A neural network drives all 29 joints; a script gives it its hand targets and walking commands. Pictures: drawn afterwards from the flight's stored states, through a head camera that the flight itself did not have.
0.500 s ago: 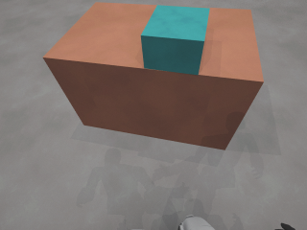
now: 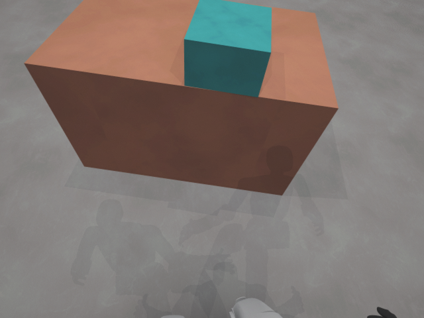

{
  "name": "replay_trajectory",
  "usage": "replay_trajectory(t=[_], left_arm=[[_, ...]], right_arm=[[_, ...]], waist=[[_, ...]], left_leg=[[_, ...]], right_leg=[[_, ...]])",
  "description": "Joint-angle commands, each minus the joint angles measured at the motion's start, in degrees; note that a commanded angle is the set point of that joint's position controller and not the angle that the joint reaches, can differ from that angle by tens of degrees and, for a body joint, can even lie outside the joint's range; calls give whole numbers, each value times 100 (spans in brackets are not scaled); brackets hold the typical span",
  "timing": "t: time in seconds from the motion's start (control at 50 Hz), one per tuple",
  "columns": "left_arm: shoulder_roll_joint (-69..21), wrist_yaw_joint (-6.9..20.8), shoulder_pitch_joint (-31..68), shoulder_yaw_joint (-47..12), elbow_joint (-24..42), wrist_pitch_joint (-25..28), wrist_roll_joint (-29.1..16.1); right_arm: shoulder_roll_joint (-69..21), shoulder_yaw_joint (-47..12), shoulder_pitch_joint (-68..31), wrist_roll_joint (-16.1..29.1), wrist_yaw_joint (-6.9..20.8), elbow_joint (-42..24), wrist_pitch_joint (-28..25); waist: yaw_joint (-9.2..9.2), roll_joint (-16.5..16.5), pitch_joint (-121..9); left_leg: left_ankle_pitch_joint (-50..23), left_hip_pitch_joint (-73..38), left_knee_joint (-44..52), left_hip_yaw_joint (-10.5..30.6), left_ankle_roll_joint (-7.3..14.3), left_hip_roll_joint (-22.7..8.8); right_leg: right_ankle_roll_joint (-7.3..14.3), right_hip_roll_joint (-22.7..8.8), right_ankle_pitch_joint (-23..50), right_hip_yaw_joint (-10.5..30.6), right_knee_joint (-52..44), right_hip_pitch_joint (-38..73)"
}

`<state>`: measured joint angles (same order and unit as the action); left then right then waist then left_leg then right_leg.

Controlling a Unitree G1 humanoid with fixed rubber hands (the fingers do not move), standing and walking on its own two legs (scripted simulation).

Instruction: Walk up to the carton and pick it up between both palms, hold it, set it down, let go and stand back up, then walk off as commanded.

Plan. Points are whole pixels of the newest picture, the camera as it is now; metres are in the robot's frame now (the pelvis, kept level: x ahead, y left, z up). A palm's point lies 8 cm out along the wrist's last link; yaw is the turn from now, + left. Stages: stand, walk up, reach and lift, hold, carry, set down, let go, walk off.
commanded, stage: walk off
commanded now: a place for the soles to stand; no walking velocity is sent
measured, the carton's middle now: (228, 46) +0.95 -0.06 -0.03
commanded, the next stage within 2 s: stand in 0.58 s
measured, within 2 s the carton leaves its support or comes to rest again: neither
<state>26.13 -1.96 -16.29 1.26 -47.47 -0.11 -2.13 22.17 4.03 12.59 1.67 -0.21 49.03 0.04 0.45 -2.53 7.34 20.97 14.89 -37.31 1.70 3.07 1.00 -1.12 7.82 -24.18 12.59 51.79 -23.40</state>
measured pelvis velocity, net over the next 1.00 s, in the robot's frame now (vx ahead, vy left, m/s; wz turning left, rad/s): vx -0.06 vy -0.04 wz -0.02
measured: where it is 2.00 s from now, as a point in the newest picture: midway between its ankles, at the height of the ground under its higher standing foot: outside the picture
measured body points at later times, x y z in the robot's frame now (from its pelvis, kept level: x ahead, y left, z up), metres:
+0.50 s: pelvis -0.05 -0.02 -0.01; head -0.02 -0.01 +0.44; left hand +0.06 +0.30 -0.12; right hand +0.03 -0.36 -0.10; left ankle -0.04 +0.08 -0.73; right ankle +0.05 -0.14 -0.72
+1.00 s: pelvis -0.06 -0.04 +0.00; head -0.02 -0.04 +0.45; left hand +0.04 +0.27 -0.11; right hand +0.02 -0.36 -0.11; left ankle -0.05 +0.07 -0.73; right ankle -0.04 -0.17 -0.73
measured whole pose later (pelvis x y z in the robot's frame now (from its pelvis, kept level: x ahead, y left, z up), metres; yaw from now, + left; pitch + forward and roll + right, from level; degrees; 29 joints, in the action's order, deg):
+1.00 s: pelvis -0.06 -0.04 +0.00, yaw -1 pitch -2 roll +0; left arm 23.3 -0.6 -12.6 1.3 -48.0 1.1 -2.1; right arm 21.8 4.0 11.5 1.7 -0.2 48.7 -0.3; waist 0.8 -0.5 7.0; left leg 18.1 15.0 -35.2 0.5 1.1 1.0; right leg 0.3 3.9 -17.3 8.9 35.3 -15.8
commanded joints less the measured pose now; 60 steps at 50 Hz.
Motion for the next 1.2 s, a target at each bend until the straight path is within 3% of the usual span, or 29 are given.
replay_trajectory(t=[0.0,0.04,0.08,0.12,0.16,0.18,0.2,0.28,0.34,0.36,0.38,0.42,0.46,0.52,0.58,0.6,0.62,0.66,0.68,0.7,0.72,0.78,0.82,0.86,0.9,0.92,0.94,1.04,1.18], left_arm=[[845,-12,299,439,15,66,193],[805,19,285,451,16,82,219],[893,58,259,473,30,102,271],[1122,58,311,499,43,130,343],[1200,89,559,465,43,129,380],[1211,113,729,486,31,114,436],[1227,121,900,528,65,113,466],[1178,132,817,518,132,66,412],[1083,157,914,487,117,-11,358],[989,164,943,463,90,-34,317],[919,170,935,455,90,-48,257],[991,140,731,546,25,-88,238],[1159,131,247,598,-27,-71,297],[914,166,216,556,6,-26,314],[748,191,346,475,136,80,300],[686,191,293,432,108,140,297],[731,173,158,414,90,210,304],[1131,68,-6,473,126,334,372],[1232,42,211,445,140,350,411],[1183,46,388,380,91,361,435],[1246,63,339,439,65,341,510],[1056,74,474,363,84,332,420],[999,77,548,339,87,301,382],[867,91,692,307,116,265,302],[750,112,767,288,108,228,230],[786,109,592,318,19,192,231],[768,111,517,331,-2,188,251],[954,141,645,358,82,331,378],[850,164,816,308,-19,294,337]], right_arm=[[1109,283,234,-272,-157,-292,-166],[1137,243,45,-253,-122,-360,-140],[1201,203,-261,-185,-93,-441,-129],[1108,152,-381,-104,-72,-445,-128],[1173,177,-307,-47,-58,-265,-61],[1249,246,-44,-93,-44,-154,-19],[1199,261,210,-132,-42,-93,-14],[1179,258,229,-122,-24,-125,-51],[1134,253,432,-152,-21,47,-86],[1167,262,417,-193,-33,75,-111],[1275,269,316,-258,-54,33,-141],[1613,282,-275,-306,-100,-186,-162],[1589,257,-693,-348,-95,-318,-171],[1428,256,-725,-306,-107,-458,-178],[1337,268,-248,-347,-65,-490,-165],[1242,245,-175,-335,-39,-500,-146],[1122,218,-213,-286,-14,-541,-136],[847,153,-126,-167,-31,-615,-130],[787,120,-101,-134,-24,-531,-105],[908,145,-151,-158,-18,-376,-48],[1001,209,-16,-197,-9,-374,-41],[979,214,-136,-169,18,-413,-93],[958,224,-132,-185,8,-390,-159],[1088,255,-71,-258,-14,-329,-207],[1164,186,-279,-288,-22,-392,-253],[1210,171,-348,-291,-6,-379,-244],[1199,145,-334,-287,8,-333,-234],[945,91,-419,-222,46,-391,-209],[1003,115,-390,-259,59,-273,-232]], waist=[[202,1221,-656],[109,1222,-617],[-100,849,-753],[-140,184,-1086],[-67,-271,-825],[1,-347,-640],[78,-554,-541],[33,-761,-459],[179,-759,-533],[209,-558,-473],[196,-157,-368],[67,844,165],[-178,739,313],[-155,787,165],[46,1125,-305],[-20,1172,-605],[-122,1116,-1026],[-155,291,-1626],[-92,-74,-1336],[-68,177,-967],[-70,87,-878],[1,-349,-920],[47,-323,-1075],[112,-64,-1317],[55,283,-1216],[-7,363,-1106],[-42,452,-1035],[-32,242,-1038],[26,227,-948]], left_leg=[[-4975,-2012,881,1082,-3,-1293],[-4247,-1223,910,914,131,-1265],[-2728,-233,806,717,123,-1059],[-930,369,484,603,-45,-524],[1139,81,-436,125,-230,270],[1415,-179,-932,204,-291,227],[1348,-270,-963,256,-306,211],[768,-241,-459,103,-226,133],[206,-887,818,29,-118,111],[299,-885,1376,393,-9,-53],[476,-735,1752,1188,244,-500],[1032,486,2575,2718,885,-1906],[1185,1069,2472,2562,1253,-2209],[-810,513,1805,1677,1092,-1844],[-2199,-554,1136,1124,795,-1428],[-2576,-769,858,753,520,-1132],[-2711,-855,498,452,231,-863],[-1641,-97,-407,365,-163,-321],[166,521,-580,123,-290,20],[1188,570,-1023,245,-284,53],[1387,424,-738,472,-218,-3],[665,305,-11,201,-151,-104],[-570,-295,821,256,-60,-222],[-1957,-1106,1114,728,73,-554],[-1921,-975,1730,1539,441,-1202],[-2015,-765,1680,1620,724,-1488],[-1894,-728,1580,1510,771,-1474],[-1052,-331,1047,550,36,-485],[-637,-586,1449,832,143,-616]], right_leg=[[207,-354,-22,-491,-1390,-646],[267,-472,254,-596,-1819,126],[404,-711,1814,-340,-2425,1254],[750,-1162,2683,846,-2469,1833],[1304,-1590,1433,1746,-3280,822],[1512,-1788,600,1849,-3497,265],[1583,-1845,208,1958,-3561,48],[1269,-1565,405,1743,-3585,164],[888,-1272,513,1370,-3370,16],[698,-972,696,1210,-2999,-54],[470,-536,759,989,-2283,-249],[264,276,-588,72,-297,-196],[204,15,-754,-64,761,6],[146,-220,-420,-228,479,-26],[213,-423,-556,-482,-1397,154],[241,-478,30,-611,-2467,579],[310,-694,1373,-488,-3071,1155],[735,-1458,3014,1174,-2882,2087],[1091,-1957,3076,1913,-3016,2043],[1304,-2085,2461,1831,-3190,1487],[1487,-2122,2355,1779,-2956,1405],[1180,-1742,2816,1238,-2760,1628],[1029,-1586,2917,1048,-2502,1395],[735,-1178,2642,651,-2173,867],[326,-634,1562,-50,-1743,712],[280,-483,833,-378,-1512,812],[312,-531,481,-404,-1697,792],[705,-1179,1400,682,-2698,1112],[561,-946,1054,377,-2614,781]])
